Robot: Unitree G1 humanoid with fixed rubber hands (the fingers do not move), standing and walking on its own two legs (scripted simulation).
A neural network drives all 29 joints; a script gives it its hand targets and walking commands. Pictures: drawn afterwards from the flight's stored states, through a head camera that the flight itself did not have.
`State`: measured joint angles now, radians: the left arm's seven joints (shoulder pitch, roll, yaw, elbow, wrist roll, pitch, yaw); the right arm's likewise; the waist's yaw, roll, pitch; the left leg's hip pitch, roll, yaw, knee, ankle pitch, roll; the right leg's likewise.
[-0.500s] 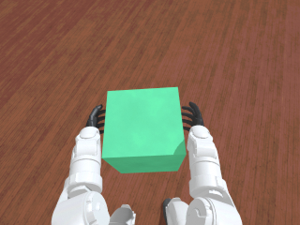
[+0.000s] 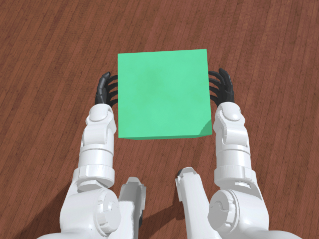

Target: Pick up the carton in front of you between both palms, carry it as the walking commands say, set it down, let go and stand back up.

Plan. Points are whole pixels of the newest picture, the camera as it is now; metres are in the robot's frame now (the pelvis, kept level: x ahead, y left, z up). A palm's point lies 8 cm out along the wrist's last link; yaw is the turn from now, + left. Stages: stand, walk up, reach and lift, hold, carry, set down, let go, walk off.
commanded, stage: set down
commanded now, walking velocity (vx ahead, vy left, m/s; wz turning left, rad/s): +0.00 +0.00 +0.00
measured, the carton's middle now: (164, 103) +0.45 -0.04 -0.17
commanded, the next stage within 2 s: none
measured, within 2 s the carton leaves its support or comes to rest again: rests again in 1.30 s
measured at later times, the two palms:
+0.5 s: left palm (125, 106) +0.47 +0.08 -0.24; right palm (215, 105) +0.45 -0.22 -0.24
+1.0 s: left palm (135, 107) +0.50 +0.06 -0.39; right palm (209, 107) +0.48 -0.23 -0.38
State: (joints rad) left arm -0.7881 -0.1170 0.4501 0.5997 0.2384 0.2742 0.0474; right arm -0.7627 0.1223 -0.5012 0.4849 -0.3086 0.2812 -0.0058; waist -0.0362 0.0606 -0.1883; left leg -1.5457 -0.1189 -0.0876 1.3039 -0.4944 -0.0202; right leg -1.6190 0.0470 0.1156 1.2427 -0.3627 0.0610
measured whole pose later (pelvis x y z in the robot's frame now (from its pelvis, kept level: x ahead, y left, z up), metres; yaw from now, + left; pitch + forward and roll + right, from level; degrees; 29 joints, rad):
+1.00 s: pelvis -0.04 -0.02 -0.21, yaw +6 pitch +44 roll +3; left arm -1.41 0.14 0.24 0.95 0.02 0.23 0.20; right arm -1.31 -0.19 -0.46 0.79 -0.12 0.25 -0.05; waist -0.13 0.06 0.22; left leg -2.19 -0.23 -0.08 2.08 -0.66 -0.11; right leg -2.28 0.06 0.10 2.03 -0.52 0.07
